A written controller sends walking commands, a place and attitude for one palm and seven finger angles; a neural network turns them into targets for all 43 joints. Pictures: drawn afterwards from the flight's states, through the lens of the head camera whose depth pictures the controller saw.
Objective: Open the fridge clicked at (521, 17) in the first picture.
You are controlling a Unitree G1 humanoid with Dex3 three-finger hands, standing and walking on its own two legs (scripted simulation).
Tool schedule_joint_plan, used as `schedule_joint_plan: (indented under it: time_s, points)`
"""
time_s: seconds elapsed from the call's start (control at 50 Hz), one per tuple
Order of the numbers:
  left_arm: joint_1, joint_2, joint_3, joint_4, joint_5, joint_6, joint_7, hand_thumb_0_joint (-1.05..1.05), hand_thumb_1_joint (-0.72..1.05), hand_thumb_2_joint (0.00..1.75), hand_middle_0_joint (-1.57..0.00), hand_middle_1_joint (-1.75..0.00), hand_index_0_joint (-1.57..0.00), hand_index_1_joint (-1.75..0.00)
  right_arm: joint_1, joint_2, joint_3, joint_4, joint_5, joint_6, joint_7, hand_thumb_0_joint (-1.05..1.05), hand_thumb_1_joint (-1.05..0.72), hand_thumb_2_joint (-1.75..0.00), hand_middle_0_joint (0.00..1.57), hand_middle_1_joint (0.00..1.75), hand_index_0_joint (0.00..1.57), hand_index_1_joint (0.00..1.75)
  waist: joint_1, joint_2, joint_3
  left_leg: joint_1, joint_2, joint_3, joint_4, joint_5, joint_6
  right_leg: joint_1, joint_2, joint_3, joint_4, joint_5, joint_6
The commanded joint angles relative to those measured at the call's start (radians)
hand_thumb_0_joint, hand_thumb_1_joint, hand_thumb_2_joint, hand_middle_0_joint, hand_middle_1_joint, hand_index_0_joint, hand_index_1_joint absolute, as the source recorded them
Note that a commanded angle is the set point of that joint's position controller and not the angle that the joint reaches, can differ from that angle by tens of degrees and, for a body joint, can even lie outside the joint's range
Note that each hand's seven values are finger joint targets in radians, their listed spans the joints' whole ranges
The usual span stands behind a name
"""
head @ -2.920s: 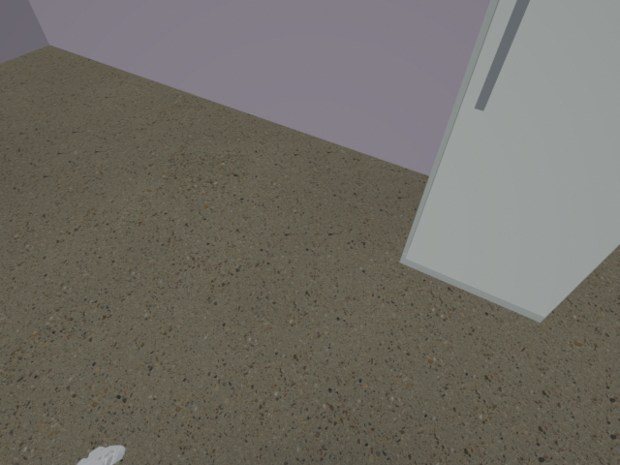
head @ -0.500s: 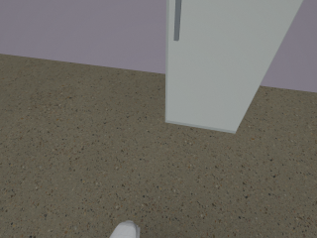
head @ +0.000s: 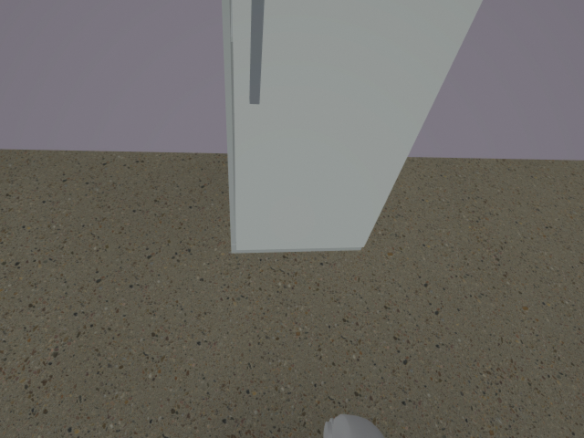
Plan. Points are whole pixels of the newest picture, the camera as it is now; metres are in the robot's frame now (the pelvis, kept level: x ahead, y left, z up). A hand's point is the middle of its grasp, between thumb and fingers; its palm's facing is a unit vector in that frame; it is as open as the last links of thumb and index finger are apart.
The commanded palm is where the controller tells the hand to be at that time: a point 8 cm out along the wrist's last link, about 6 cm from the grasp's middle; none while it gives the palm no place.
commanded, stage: walk to a spot facing it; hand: left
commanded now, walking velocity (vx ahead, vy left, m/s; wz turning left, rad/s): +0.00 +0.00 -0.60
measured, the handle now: (256, 13) +0.80 +0.15 +0.18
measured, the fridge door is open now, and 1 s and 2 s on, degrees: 0 0 0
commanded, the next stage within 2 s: turn to face it in 0.22 s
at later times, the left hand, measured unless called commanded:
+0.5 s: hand (226, 367) +0.25 +0.12 -0.17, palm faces -0.26 -0.94 -0.20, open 7.3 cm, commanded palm none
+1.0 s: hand (158, 411) +0.17 +0.21 -0.17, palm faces +0.04 -0.96 -0.26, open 7.3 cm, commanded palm none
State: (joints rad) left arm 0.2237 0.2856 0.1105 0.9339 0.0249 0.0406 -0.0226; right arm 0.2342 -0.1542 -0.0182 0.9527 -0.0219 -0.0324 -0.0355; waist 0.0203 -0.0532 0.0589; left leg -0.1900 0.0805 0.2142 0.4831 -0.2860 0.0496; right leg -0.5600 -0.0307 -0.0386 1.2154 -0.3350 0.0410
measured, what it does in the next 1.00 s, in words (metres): walks ahead: right foot, then left foot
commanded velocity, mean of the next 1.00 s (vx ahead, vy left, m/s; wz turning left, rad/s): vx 0.00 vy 0.00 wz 0.17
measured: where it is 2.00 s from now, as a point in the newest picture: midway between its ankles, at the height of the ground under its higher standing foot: outside the picture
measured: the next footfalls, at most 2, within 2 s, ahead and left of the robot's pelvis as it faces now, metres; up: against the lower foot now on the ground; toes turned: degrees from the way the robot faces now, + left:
right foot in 0.34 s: +0.10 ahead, -0.13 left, +0.00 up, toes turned -19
left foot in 0.66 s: +0.19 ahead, +0.10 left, +0.00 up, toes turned +1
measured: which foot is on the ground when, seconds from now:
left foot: down 0.00-0.34, up 0.36-0.64, down 0.66-1.00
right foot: up 0.00-0.32, down 0.34-0.68, up 0.70-1.00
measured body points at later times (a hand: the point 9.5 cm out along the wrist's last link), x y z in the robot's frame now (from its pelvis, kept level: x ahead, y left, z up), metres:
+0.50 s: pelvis +0.09 -0.02 -0.02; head +0.12 -0.03 +0.43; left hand +0.26 +0.17 -0.16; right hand +0.02 -0.25 -0.17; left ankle +0.06 +0.11 -0.67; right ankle +0.07 -0.12 -0.74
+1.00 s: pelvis +0.10 +0.00 +0.00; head +0.14 +0.00 +0.44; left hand +0.17 +0.26 -0.15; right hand +0.15 -0.25 -0.15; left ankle +0.15 +0.10 -0.74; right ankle +0.09 -0.15 -0.70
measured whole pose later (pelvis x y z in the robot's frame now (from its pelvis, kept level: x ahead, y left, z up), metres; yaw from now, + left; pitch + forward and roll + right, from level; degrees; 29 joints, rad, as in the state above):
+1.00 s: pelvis +0.10 +0.00 +0.00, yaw +0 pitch +1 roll -1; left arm 0.19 0.23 0.08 0.97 0.01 0.06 0.02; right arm 0.22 -0.18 -0.05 0.96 -0.03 0.03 -0.01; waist -0.02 0.00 0.06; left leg -0.31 0.00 0.02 0.47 -0.17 0.03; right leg -0.41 -0.06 -0.03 0.89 -0.44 0.06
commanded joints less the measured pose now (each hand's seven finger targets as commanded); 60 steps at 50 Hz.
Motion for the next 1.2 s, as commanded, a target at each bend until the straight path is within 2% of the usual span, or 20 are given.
schedule_joint_plan:
  time_s: [0.0,0.18,0.28,0.3,0.32,0.34,0.36,0.46,0.54,0.62,0.64,0.66,0.68,0.82,0.94,1.04,1.06,1.1,1.12,1.18]
  points:
    - [0.02,-0.028,-0.011,-0.067,0.007,0.011,-0.009,0.0,0.9,0.9,-0.2,-0.3,-0.2,-0.3,0.069,-0.155,-0.039,-0.035,0.004,-0.019,-0.005,0.0,-0.9,-0.9,0.2,0.3,0.2,0.3,-0.006,0.174,-0.036,0.094,0.254,-0.109,-0.162,0.578,0.055,-0.078,-0.041,0.025,-0.017,0.072,0.018]
    - [-0.188,-0.032,-0.028,-0.131,0.006,0.011,-0.009,0.0,0.9,0.9,-0.2,-0.3,-0.2,-0.3,0.159,-0.188,-0.058,0.012,-0.009,0.004,0.001,0.0,-0.9,-0.9,0.2,0.3,0.2,0.3,-0.074,0.209,0.002,0.172,0.285,-0.017,-0.084,0.671,0.066,-0.004,-0.033,-0.059,-0.357,0.011,-0.005]
    - [-0.079,0.017,-0.017,-0.119,0.005,-0.022,0.004,0.0,0.9,0.9,-0.2,-0.3,-0.2,-0.3,0.158,-0.23,-0.074,0.0,0.001,0.013,0.014,0.0,-0.9,-0.9,0.2,0.3,0.2,0.3,-0.011,0.188,-0.105,0.144,0.293,0.056,0.187,0.867,0.001,0.275,0.027,-0.096,-0.611,0.045,-0.059]
    - [0.043,0.066,-0.006,-0.084,0.01,-0.04,0.012,0.0,0.9,0.9,-0.2,-0.3,-0.2,-0.3,0.145,-0.223,-0.071,-0.016,0.012,0.014,0.022,0.0,-0.9,-0.9,0.2,0.3,0.2,0.3,0.051,0.099,-0.195,-0.006,0.265,0.079,0.41,0.714,-0.048,0.519,-0.046,0.0,-0.735,0.29,-0.1]
    - [0.138,0.175,0.011,-0.056,0.01,-0.055,0.032,0.0,0.9,0.9,-0.2,-0.3,-0.2,-0.3,0.152,-0.136,-0.05,-0.051,0.021,0.018,0.025,0.0,-0.9,-0.9,0.2,0.3,0.2,0.3,0.069,-0.181,-0.295,-0.349,0.065,0.079,0.69,-0.191,-0.121,0.795,-0.355,0.413,-0.745,0.854,-0.231]
    - [0.169,0.196,0.009,-0.032,-0.018,-0.048,0.047,0.0,0.9,0.9,-0.2,-0.3,-0.2,-0.3,0.081,-0.131,-0.041,-0.067,0.024,0.029,0.009,0.0,-0.9,-0.9,0.2,0.3,0.2,0.3,0.082,-0.142,-0.341,-0.367,0.025,-0.107,0.797,-0.394,-0.108,0.759,-0.408,0.389,-0.725,1.107,-0.316]
    - [0.105,0.135,-0.006,-0.035,-0.015,-0.045,0.057,0.0,0.9,0.9,-0.2,-0.3,-0.2,-0.3,0.068,-0.117,-0.039,-0.059,0.021,0.036,0.002,0.0,-0.9,-0.9,0.2,0.3,0.2,0.3,0.051,-0.044,-0.268,-0.384,0.056,-0.175,0.811,-0.327,-0.096,0.704,-0.38,0.267,-0.725,1.036,-0.316]
    - [-0.103,0.036,-0.049,-0.047,0.001,-0.062,0.064,0.0,0.9,0.9,-0.2,-0.3,-0.2,-0.3,0.166,-0.06,-0.026,0.042,0.009,0.062,0.015,0.0,-0.9,-0.9,0.2,0.3,0.2,0.3,-0.078,-0.019,-0.098,-0.2,0.041,-0.18,0.546,-0.163,-0.099,0.329,-0.235,0.012,-0.831,0.631,-0.198]
    - [-0.045,0.048,-0.036,-0.02,-0.001,-0.051,0.06,0.0,0.9,0.9,-0.2,-0.3,-0.2,-0.3,0.097,-0.058,-0.026,0.029,0.011,0.058,0.024,0.0,-0.9,-0.9,0.2,0.3,0.2,0.3,-0.029,-0.109,-0.044,-0.197,0.005,-0.122,0.365,-0.13,-0.101,0.352,-0.247,-0.007,-0.818,0.562,-0.191]
    - [-0.04,0.05,-0.022,-0.02,-0.01,-0.034,0.061,0.0,0.9,0.9,-0.2,-0.3,-0.2,-0.3,0.125,-0.087,-0.042,0.02,0.004,0.05,0.033,0.0,-0.9,-0.9,0.2,0.3,0.2,0.3,-0.054,-0.02,-0.047,-0.034,-0.001,-0.099,0.087,0.127,-0.088,0.28,-0.23,-0.076,-0.661,0.377,-0.104]
    - [-0.025,0.013,-0.024,-0.033,-0.014,-0.025,0.057,0.0,0.9,0.9,-0.2,-0.3,-0.2,-0.3,0.168,-0.149,-0.055,0.019,-0.001,0.041,0.034,0.0,-0.9,-0.9,0.2,0.3,0.2,0.3,-0.072,0.169,-0.075,0.016,0.099,-0.279,-0.019,0.334,-0.038,0.209,-0.151,-0.125,-0.507,0.183,-0.046]
    - [-0.017,-0.039,-0.034,-0.061,-0.021,-0.021,0.054,0.0,0.9,0.9,-0.2,-0.3,-0.2,-0.3,0.195,-0.235,-0.073,0.007,-0.008,0.035,0.032,0.0,-0.9,-0.9,0.2,0.3,0.2,0.3,-0.074,0.418,-0.076,0.052,0.308,-0.551,-0.129,0.612,0.088,0.071,-0.042,-0.139,-0.288,-0.251,0.018]
    - [-0.06,-0.019,-0.035,-0.081,-0.013,-0.018,0.058,0.0,0.9,0.9,-0.2,-0.3,-0.2,-0.3,0.196,-0.256,-0.078,0.008,-0.011,0.041,0.026,0.0,-0.9,-0.9,0.2,0.3,0.2,0.3,-0.09,0.329,-0.089,0.001,0.358,-0.603,-0.172,0.522,0.165,0.078,-0.033,-0.039,-0.128,-0.344,0.007]
    - [-0.037,-0.018,-0.027,-0.035,-0.012,-0.015,0.042,0.0,0.9,0.9,-0.2,-0.3,-0.2,-0.3,0.051,-0.202,-0.068,-0.043,-0.003,0.026,0.009,0.0,-0.9,-0.9,0.2,0.3,0.2,0.3,-0.046,0.164,-0.147,0.088,0.179,-0.4,-0.142,0.464,0.116,0.035,-0.05,0.025,-0.14,-0.091,0.023]
    - [-0.048,-0.026,-0.034,-0.051,-0.012,-0.01,0.045,0.0,0.9,0.9,-0.2,-0.3,-0.2,-0.3,0.037,-0.222,-0.081,-0.047,-0.006,0.046,0.02,0.0,-0.9,-0.9,0.2,0.3,0.2,0.3,-0.06,0.196,-0.116,0.029,0.168,-0.434,-0.164,0.314,0.126,0.124,-0.024,0.004,-0.355,-0.111,0.022]
    - [0.079,-0.017,-0.033,-0.019,-0.016,-0.024,0.05,0.0,0.9,0.9,-0.2,-0.3,-0.2,-0.3,-0.036,-0.226,-0.087,-0.065,-0.002,0.06,0.03,0.0,-0.9,-0.9,0.2,0.3,0.2,0.3,-0.004,0.203,-0.116,-0.124,0.114,-0.441,-0.106,0.188,0.078,0.365,0.008,-0.021,-0.681,0.058,0.006]
    - [0.107,0.013,-0.029,-0.012,-0.012,-0.034,0.053,0.0,0.9,0.9,-0.2,-0.3,-0.2,-0.3,-0.038,-0.206,-0.085,-0.068,0.005,0.061,0.035,0.0,-0.9,-0.9,0.2,0.3,0.2,0.3,0.009,0.144,-0.119,-0.202,0.07,-0.411,-0.047,0.12,0.036,0.467,-0.023,0.005,-0.804,0.128,0.0]
    - [0.092,0.165,-0.007,-0.04,0.008,-0.045,0.061,0.0,0.9,0.9,-0.2,-0.3,-0.2,-0.3,-0.056,-0.112,-0.068,-0.112,0.01,0.067,0.039,0.0,-0.9,-0.9,0.2,0.3,0.2,0.3,0.021,-0.263,-0.067,-0.402,-0.125,-0.222,0.368,-0.263,-0.078,0.431,-0.428,0.428,-1.008,0.093,-0.164]
    - [0.063,0.152,-0.014,-0.055,0.001,-0.041,0.062,0.0,0.9,0.9,-0.2,-0.3,-0.2,-0.3,-0.07,-0.158,-0.082,-0.106,0.001,0.075,0.04,0.0,-0.9,-0.9,0.2,0.3,0.2,0.3,0.018,-0.146,-0.061,-0.355,-0.09,-0.277,0.518,-0.264,-0.067,0.315,-0.436,0.379,-1.009,0.059,-0.209]
    - [-0.046,0.062,-0.03,-0.065,0.0,-0.048,0.063,0.0,0.9,0.9,-0.2,-0.3,-0.2,-0.3,-0.031,-0.146,-0.082,-0.046,-0.002,0.088,0.049,0.0,-0.9,-0.9,0.2,0.3,0.2,0.3,-0.045,-0.103,0.025,-0.346,-0.052,-0.254,0.675,-0.116,-0.076,0.252,-0.285,0.18,-0.961,0.159,-0.161]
